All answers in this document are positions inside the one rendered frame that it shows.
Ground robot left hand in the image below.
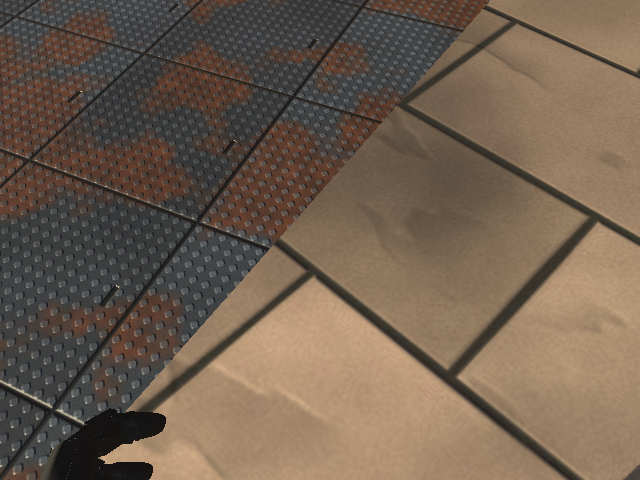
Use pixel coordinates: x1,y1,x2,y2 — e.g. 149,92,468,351
40,408,166,480

